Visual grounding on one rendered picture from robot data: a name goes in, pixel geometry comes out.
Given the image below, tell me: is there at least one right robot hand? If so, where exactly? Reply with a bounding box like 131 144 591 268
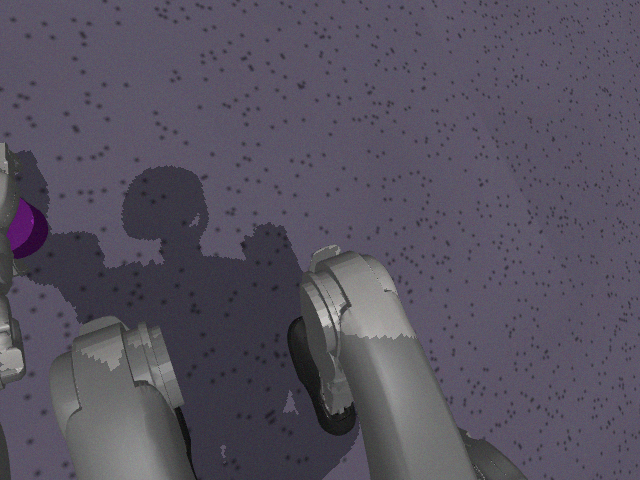
458 427 528 480

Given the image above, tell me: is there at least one tin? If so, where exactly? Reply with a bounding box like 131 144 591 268
6 198 48 259

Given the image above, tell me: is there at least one left robot arm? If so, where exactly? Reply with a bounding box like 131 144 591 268
0 232 26 480

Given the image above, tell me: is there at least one left robot foot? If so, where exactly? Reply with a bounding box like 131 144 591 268
175 406 198 480

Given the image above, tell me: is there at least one right robot foot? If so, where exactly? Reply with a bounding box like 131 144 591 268
287 316 356 436

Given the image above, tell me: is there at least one left robot hand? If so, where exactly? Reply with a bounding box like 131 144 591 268
0 142 31 277

